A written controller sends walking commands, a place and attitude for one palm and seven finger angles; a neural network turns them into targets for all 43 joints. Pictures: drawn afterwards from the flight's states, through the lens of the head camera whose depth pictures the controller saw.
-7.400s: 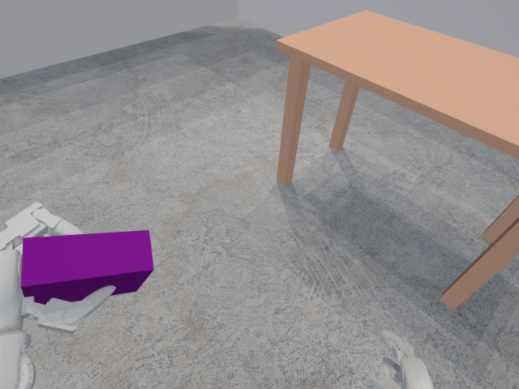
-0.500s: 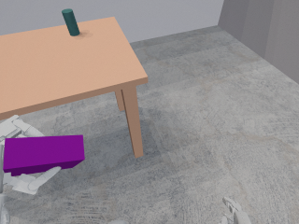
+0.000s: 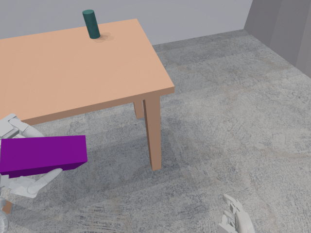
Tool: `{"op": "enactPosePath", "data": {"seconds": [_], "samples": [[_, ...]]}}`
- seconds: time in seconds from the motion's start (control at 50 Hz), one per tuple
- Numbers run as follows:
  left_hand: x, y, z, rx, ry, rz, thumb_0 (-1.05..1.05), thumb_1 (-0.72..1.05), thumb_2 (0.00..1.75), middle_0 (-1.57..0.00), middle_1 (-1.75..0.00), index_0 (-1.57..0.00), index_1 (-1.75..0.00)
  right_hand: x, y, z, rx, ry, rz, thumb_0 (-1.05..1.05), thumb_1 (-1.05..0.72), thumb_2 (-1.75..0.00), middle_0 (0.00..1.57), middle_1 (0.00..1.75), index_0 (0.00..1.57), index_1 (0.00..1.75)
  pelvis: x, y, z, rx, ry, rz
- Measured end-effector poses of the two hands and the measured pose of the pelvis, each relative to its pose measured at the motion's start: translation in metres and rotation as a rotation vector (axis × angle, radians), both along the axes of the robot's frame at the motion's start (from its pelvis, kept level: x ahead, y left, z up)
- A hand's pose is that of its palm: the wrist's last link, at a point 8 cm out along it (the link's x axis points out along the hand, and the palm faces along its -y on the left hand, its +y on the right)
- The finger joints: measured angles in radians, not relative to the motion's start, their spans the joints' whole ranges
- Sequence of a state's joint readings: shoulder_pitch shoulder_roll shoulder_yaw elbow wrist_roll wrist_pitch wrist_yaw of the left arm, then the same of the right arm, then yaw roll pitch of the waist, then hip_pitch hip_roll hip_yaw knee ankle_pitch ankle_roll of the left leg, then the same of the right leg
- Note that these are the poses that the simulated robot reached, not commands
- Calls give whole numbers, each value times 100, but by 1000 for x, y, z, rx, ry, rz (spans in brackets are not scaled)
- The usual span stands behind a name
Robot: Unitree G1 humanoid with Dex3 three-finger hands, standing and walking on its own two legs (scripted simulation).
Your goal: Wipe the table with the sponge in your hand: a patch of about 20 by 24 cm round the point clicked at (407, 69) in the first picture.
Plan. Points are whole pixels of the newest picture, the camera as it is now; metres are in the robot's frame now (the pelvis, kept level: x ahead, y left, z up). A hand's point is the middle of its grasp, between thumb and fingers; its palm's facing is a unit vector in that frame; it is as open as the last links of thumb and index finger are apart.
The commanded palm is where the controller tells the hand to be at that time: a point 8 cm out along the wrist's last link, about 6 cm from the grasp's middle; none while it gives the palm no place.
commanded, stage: take the last steps up to it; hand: left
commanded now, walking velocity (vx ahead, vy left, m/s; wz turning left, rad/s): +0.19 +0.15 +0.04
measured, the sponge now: (57, 155) +0.23 +0.20 +0.16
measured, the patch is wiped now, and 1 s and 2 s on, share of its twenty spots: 0.00 0.00 0.00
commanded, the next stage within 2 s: come to a stop and stand still in 0.44 s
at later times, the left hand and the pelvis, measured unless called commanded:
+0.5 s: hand (16, 124) +0.28 +0.30 +0.18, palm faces +0.40 -0.80 -0.45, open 9.3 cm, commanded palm +0.22 +0.34 +0.19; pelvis +0.06 +0.06 +0.00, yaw +0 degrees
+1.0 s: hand (7, 123) +0.29 +0.33 +0.17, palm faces +0.38 -0.82 -0.42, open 9.3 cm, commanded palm +0.23 +0.37 +0.19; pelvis +0.07 +0.09 +0.01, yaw +0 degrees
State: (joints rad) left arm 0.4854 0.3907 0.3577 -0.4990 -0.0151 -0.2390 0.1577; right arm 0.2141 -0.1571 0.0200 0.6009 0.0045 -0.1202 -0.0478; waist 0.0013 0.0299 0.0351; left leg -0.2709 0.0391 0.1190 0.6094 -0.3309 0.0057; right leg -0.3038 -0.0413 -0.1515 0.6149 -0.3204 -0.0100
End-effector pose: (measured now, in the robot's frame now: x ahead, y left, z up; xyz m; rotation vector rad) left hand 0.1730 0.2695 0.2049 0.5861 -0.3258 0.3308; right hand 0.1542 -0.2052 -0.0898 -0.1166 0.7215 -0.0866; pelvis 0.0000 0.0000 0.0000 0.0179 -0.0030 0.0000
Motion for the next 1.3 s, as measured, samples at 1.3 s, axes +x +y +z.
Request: {"op": "enactPosePath", "data": {"seconds": [1.3], "samples": [[47,89,-22,-139,78,16,-1,-44,102,-83,-135,-83,-135,39,65,14,-89,63,-16,1,-91,-90,21,30,21,30,47,84,9,-30,-20,-5]]}}
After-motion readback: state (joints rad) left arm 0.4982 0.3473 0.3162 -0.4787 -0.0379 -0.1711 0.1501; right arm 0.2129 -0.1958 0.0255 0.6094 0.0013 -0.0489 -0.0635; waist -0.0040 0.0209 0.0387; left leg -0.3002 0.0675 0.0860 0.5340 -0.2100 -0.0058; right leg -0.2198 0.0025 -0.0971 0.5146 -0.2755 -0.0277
